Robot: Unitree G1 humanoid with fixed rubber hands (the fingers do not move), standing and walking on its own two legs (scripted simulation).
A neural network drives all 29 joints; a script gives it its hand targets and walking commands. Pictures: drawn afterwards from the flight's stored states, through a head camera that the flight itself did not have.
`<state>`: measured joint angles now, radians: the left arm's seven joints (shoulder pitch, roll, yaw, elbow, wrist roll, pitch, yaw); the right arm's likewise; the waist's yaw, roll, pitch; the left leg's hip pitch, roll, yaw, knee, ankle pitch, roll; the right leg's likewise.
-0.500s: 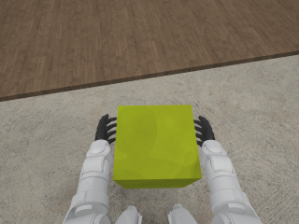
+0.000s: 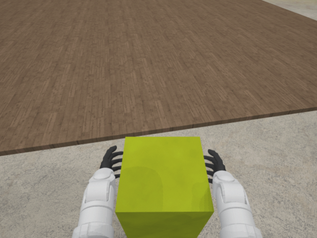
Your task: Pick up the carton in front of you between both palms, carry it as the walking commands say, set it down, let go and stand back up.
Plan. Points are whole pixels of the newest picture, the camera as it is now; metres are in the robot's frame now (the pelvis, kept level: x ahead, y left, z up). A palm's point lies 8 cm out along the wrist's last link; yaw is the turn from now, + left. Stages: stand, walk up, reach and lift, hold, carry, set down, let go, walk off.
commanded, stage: reach and lift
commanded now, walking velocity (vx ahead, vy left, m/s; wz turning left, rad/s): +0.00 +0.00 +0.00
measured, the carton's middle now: (162, 189) +0.29 +0.00 -0.06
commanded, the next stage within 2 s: hold in 0.94 s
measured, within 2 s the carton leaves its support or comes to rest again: neither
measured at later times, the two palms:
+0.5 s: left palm (107, 170) +0.30 +0.15 +0.03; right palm (220, 172) +0.29 -0.15 +0.03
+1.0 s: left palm (105, 167) +0.30 +0.15 +0.05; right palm (220, 169) +0.29 -0.15 +0.04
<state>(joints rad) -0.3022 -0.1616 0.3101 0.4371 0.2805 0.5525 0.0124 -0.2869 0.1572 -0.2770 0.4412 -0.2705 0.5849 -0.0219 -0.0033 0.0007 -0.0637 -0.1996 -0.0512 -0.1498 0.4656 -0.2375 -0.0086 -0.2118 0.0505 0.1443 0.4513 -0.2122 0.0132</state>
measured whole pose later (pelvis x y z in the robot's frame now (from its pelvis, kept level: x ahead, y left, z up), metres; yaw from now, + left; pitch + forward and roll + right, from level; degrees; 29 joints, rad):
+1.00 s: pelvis +0.00 +0.00 +0.01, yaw +0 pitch -5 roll +0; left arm -0.28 -0.16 0.26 0.29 0.28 0.68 0.00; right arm -0.27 0.15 -0.22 0.30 -0.27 0.71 -0.01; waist 0.00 0.00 -0.01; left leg -0.08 -0.04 -0.14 0.37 -0.21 -0.01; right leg -0.09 0.04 0.14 0.37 -0.18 0.01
